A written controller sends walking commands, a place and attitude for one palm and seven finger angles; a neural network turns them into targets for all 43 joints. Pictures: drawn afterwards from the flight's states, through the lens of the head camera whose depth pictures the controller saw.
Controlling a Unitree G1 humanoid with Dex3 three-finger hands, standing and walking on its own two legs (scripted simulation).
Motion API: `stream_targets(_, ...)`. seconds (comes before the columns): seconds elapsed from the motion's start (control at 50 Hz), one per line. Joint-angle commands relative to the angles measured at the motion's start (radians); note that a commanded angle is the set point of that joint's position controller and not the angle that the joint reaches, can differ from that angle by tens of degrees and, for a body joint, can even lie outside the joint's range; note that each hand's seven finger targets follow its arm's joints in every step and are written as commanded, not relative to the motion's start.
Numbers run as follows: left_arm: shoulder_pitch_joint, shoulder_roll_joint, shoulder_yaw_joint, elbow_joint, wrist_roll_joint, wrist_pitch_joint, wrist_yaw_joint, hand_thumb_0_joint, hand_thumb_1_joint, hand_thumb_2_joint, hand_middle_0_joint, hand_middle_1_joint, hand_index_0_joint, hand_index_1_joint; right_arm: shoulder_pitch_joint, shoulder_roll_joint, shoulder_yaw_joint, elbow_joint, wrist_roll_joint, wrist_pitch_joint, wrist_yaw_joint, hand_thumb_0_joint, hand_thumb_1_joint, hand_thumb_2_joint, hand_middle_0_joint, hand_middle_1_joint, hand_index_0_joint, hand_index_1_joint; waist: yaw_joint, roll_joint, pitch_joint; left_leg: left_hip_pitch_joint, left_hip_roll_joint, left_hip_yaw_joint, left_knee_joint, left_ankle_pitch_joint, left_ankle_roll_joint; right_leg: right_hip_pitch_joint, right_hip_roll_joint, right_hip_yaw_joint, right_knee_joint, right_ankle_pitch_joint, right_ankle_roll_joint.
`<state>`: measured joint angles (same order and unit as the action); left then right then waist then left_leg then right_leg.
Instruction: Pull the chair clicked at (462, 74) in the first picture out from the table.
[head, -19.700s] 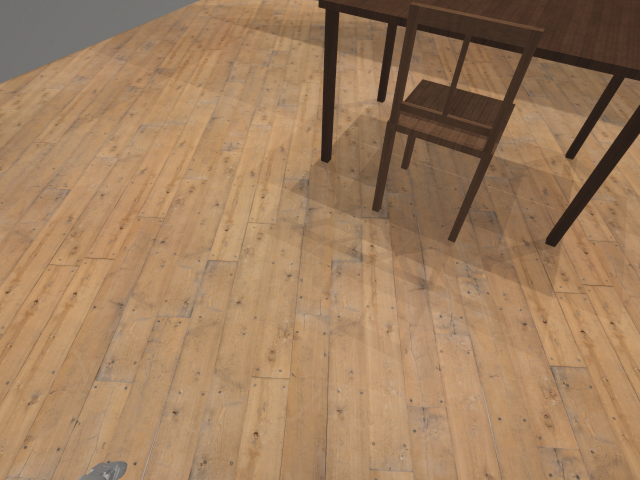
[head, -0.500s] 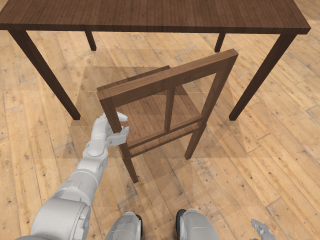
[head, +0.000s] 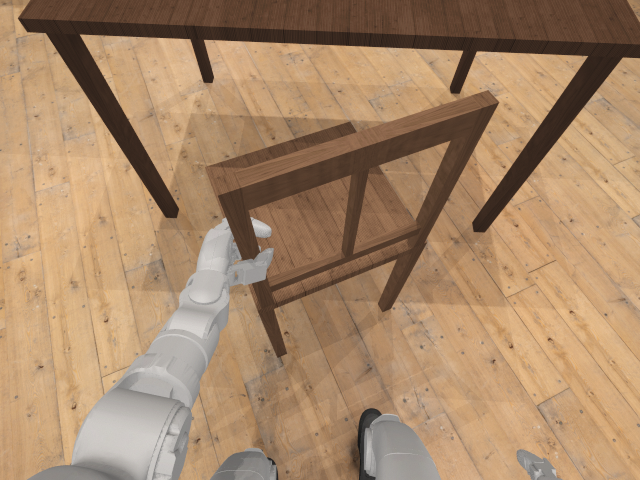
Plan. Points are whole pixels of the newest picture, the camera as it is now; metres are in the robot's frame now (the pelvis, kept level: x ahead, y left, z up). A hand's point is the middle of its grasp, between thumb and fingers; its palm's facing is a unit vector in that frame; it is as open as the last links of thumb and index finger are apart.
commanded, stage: step backward, pulling the chair out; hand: left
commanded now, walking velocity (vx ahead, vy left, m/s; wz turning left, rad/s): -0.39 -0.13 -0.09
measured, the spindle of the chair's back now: (352, 215) +0.48 -0.06 -0.08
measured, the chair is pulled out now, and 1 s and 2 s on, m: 0.21 0.34 0.44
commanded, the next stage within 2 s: none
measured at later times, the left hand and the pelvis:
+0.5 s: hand (255, 296) +0.34 +0.09 -0.06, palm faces -0.08 -0.98 -0.18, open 5.8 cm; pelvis -0.05 -0.01 +0.00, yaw -4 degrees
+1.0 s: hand (251, 362) +0.25 +0.09 -0.06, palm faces -0.10 -0.98 -0.19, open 5.9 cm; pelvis -0.14 +0.01 +0.00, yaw -4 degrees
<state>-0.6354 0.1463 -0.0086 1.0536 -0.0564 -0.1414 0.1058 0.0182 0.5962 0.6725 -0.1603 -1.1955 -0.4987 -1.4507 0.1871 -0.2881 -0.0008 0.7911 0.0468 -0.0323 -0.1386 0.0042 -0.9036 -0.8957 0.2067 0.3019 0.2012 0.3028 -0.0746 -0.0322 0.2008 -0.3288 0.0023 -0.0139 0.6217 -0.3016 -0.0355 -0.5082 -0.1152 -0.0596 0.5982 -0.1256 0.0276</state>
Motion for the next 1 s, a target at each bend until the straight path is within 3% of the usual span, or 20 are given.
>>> stream_targets(0.0, -0.392, 0.123, -0.011, -0.274, 0.021, -0.078, -0.019, 0.000, 0.900, 0.900, -0.500, -1.450, -0.500, -1.450, 0.044, -0.093, -0.035, -0.124, -0.021, 0.000, -0.010, 0.000, -0.900, -0.900, 0.200, 0.300, 0.200, 0.300, 0.032, 0.259, -0.535, 0.094, 0.260, -0.125, -0.158, 0.575, 0.094, 0.305, 0.013, 0.041, 0.172, 0.012, -0.016)
stream_targets(0.04, -0.366, 0.118, -0.001, -0.241, 0.029, -0.088, -0.016, 0.000, 0.900, 0.900, -0.500, -1.450, -0.500, -1.450, 0.062, -0.092, -0.043, -0.121, -0.022, -0.001, 0.003, 0.000, -0.900, -0.900, 0.200, 0.300, 0.200, 0.300, 0.038, 0.225, -0.488, 0.117, 0.280, -0.138, -0.111, 0.670, 0.107, 0.266, 0.030, 0.044, 0.141, -0.088, -0.034)
stream_targets(0.1, -0.367, 0.142, 0.010, -0.228, 0.043, -0.121, -0.011, 0.000, 0.900, 0.900, -0.500, -1.450, -0.500, -1.450, 0.115, -0.097, -0.052, -0.096, -0.018, -0.011, 0.018, 0.000, -0.900, -0.900, 0.200, 0.300, 0.200, 0.300, 0.011, 0.122, -0.567, 0.185, 0.219, -0.073, 0.051, 0.760, 0.040, 0.363, -0.016, 0.080, -0.025, 0.427, -0.057)
stream_targets(0.12, -0.369, 0.183, 0.035, -0.221, 0.041, -0.124, -0.005, 0.000, 0.900, 0.900, -0.500, -1.450, -0.500, -1.450, 0.124, -0.096, -0.059, -0.089, -0.012, -0.008, 0.011, 0.000, -0.900, -0.900, 0.200, 0.300, 0.200, 0.300, 0.000, 0.023, -0.626, 0.140, 0.172, -0.026, 0.102, 0.625, 0.003, 0.447, -0.075, 0.125, -0.029, 0.619, -0.083)
stream_targets(0.16, -0.319, 0.206, 0.048, -0.168, 0.036, -0.116, -0.008, 0.000, 0.900, 0.900, -0.500, -1.450, -0.500, -1.450, 0.090, -0.089, -0.058, -0.093, -0.005, -0.010, 0.002, 0.000, -0.900, -0.900, 0.200, 0.300, 0.200, 0.300, 0.015, -0.078, -0.615, 0.032, 0.073, -0.019, 0.188, -0.055, -0.030, 0.452, -0.212, 0.231, -0.107, 0.681, -0.145)
stream_targets(0.2, -0.285, 0.226, 0.056, -0.138, 0.031, -0.091, -0.010, 0.000, 0.900, 0.900, -0.500, -1.450, -0.500, -1.450, 0.078, -0.093, -0.043, -0.086, -0.002, -0.014, -0.003, 0.000, -0.900, -0.900, 0.200, 0.300, 0.200, 0.300, 0.031, -0.084, -0.576, -0.006, 0.062, -0.048, 0.144, -0.200, -0.019, 0.411, -0.236, 0.221, -0.134, 0.522, -0.140)
stream_targets(0.26, -0.302, 0.203, 0.053, -0.160, 0.029, -0.081, -0.009, 0.000, 0.900, 0.900, -0.500, -1.450, -0.500, -1.450, 0.077, -0.110, -0.041, -0.085, -0.007, -0.009, -0.016, 0.000, -0.900, -0.900, 0.200, 0.300, 0.200, 0.300, 0.015, -0.065, -0.588, 0.084, 0.102, -0.047, -0.076, 0.118, 0.013, 0.366, -0.128, 0.125, -0.086, 0.352, -0.061)
stream_targets(0.32, -0.346, 0.153, 0.025, -0.222, 0.028, -0.099, -0.016, 0.000, 0.900, 0.900, -0.500, -1.450, -0.500, -1.450, 0.026, -0.094, -0.035, -0.137, -0.022, 0.001, -0.005, 0.000, -0.900, -0.900, 0.200, 0.300, 0.200, 0.300, 0.038, 0.274, -0.498, -0.022, 0.287, -0.183, -0.223, 0.372, 0.116, 0.325, 0.043, 0.031, 0.175, -0.075, -0.011)
stream_targets(0.36, -0.357, 0.143, 0.029, -0.230, 0.031, -0.113, -0.016, 0.000, 0.900, 0.900, -0.500, -1.450, -0.500, -1.450, 0.051, -0.081, -0.037, -0.131, -0.028, -0.007, 0.011, 0.000, -0.900, -0.900, 0.200, 0.300, 0.200, 0.300, 0.043, 0.221, -0.475, 0.060, 0.312, -0.194, -0.147, 0.577, 0.144, 0.263, 0.050, 0.046, 0.154, -0.206, -0.028)
stream_targets(0.4, -0.346, 0.140, 0.028, -0.209, 0.038, -0.130, -0.014, 0.000, 0.900, 0.900, -0.500, -1.450, -0.500, -1.450, 0.102, -0.090, -0.047, -0.107, -0.027, -0.019, 0.025, 0.000, -0.900, -0.900, 0.200, 0.300, 0.200, 0.300, 0.028, 0.155, -0.521, 0.201, 0.280, -0.157, -0.021, 0.766, 0.118, 0.275, 0.040, 0.069, 0.004, 0.040, -0.035)
stream_targets(0.46, -0.369, 0.229, 0.069, -0.201, 0.046, -0.151, 0.000, 0.000, 0.900, 0.900, -0.500, -1.450, -0.500, -1.450, 0.132, -0.098, -0.065, -0.082, -0.011, -0.026, 0.016, 0.000, -0.900, -0.900, 0.200, 0.300, 0.200, 0.300, -0.006, 0.007, -0.659, 0.142, 0.161, -0.013, 0.084, 0.531, -0.001, 0.487, -0.095, 0.164, -0.061, 0.668, -0.081)
stream_targets(0.52, -0.292, 0.238, 0.063, -0.137, 0.035, -0.117, -0.007, 0.000, 0.900, 0.900, -0.500, -1.450, -0.500, -1.450, 0.075, -0.090, -0.050, -0.092, -0.002, -0.025, 0.007, 0.000, -0.900, -0.900, 0.200, 0.300, 0.200, 0.300, 0.030, -0.043, -0.587, -0.001, 0.067, -0.047, 0.183, -0.149, -0.016, 0.426, -0.235, 0.244, -0.132, 0.599, -0.142)
stream_targets(0.58, -0.277, 0.245, 0.083, -0.136, 0.026, -0.090, -0.005, 0.000, 0.900, 0.900, -0.500, -1.450, -0.500, -1.450, 0.075, -0.108, -0.039, -0.079, -0.009, -0.025, -0.007, 0.000, -0.900, -0.900, 0.200, 0.300, 0.200, 0.300, 0.028, -0.080, -0.559, 0.018, 0.073, -0.064, 0.050, -0.076, -0.006, 0.423, -0.198, 0.176, -0.114, 0.514, -0.114)
stream_targets(0.62, -0.278, 0.212, 0.063, -0.160, 0.017, -0.083, -0.007, 0.000, 0.900, 0.900, -0.500, -1.450, -0.500, -1.450, 0.083, -0.120, -0.046, -0.090, -0.006, -0.015, -0.014, 0.000, -0.900, -0.900, 0.200, 0.300, 0.200, 0.300, 0.022, -0.063, -0.583, 0.094, 0.125, -0.069, -0.093, 0.227, 0.020, 0.400, -0.111, 0.120, -0.075, 0.414, -0.053)
stream_targets(0.68, -0.327, 0.160, 0.023, -0.224, 0.019, -0.097, -0.018, 0.000, 0.900, 0.900, -0.500, -1.450, -0.500, -1.450, 0.046, -0.112, -0.043, -0.136, -0.016, 0.003, -0.008, 0.000, -0.900, -0.900, 0.200, 0.300, 0.200, 0.300, 0.031, 0.232, -0.538, 0.047, 0.258, -0.147, -0.191, 0.413, 0.098, 0.359, 0.021, 0.055, 0.085, 0.072, -0.010)
stream_targets(0.72, -0.317, 0.159, 0.033, -0.226, 0.023, -0.101, -0.019, 0.000, 0.900, 0.900, -0.500, -1.450, -0.500, -1.450, 0.044, -0.094, -0.042, -0.148, -0.021, 0.004, 0.005, 0.000, -0.900, -0.900, 0.200, 0.300, 0.200, 0.300, 0.046, 0.258, -0.503, 0.003, 0.302, -0.166, -0.185, 0.445, 0.130, 0.332, 0.045, 0.049, 0.151, -0.164, -0.019)
stream_targets(0.78, -0.313, 0.163, 0.037, -0.202, 0.030, -0.119, -0.016, 0.000, 0.900, 0.900, -0.500, -1.450, -0.500, -1.450, 0.095, -0.105, -0.050, -0.124, -0.019, -0.014, 0.017, 0.000, -0.900, -0.900, 0.200, 0.300, 0.200, 0.300, 0.035, 0.162, -0.505, 0.096, 0.264, -0.134, -0.053, 0.571, 0.100, 0.328, 0.028, 0.075, 0.001, 0.103, -0.034)
stream_targets(0.82, -0.329, 0.205, 0.047, -0.210, 0.035, -0.130, -0.009, 0.000, 0.900, 0.900, -0.500, -1.450, -0.500, -1.450, 0.102, -0.104, -0.063, -0.117, -0.008, -0.017, 0.009, 0.000, -0.900, -0.900, 0.200, 0.300, 0.200, 0.300, 0.015, 0.057, -0.582, 0.072, 0.185, -0.053, 0.011, 0.375, 0.034, 0.393, -0.053, 0.150, -0.048, 0.332, -0.059)
stream_targets(0.88, -0.273, 0.266, 0.070, -0.150, 0.027, -0.123, -0.003, 0.000, 0.900, 0.900, -0.500, -1.450, -0.500, -1.450, 0.092, -0.103, -0.060, -0.101, 0.000, -0.030, -0.001, 0.000, -0.900, -0.900, 0.200, 0.300, 0.200, 0.300, 0.028, -0.066, -0.560, 0.066, 0.045, -0.012, 0.185, -0.149, -0.006, 0.272, -0.215, 0.290, -0.227, 0.194, -0.129)
stream_targets(0.98, -0.280, 0.228, 0.066, -0.124, 0.020, -0.099, -0.007, 0.000, 0.900, 0.900, -0.500, -1.450, -0.500, -1.450, 0.094, -0.108, -0.027, -0.074, -0.007, -0.038, -0.008, 0.000, -0.900, -0.900, 0.200, 0.300, 0.200, 0.300, 0.027, -0.110, -0.506, 0.087, 0.066, -0.051, -0.053, -0.040, 0.018, 0.276, -0.147, 0.166, -0.172, 0.111, -0.079)
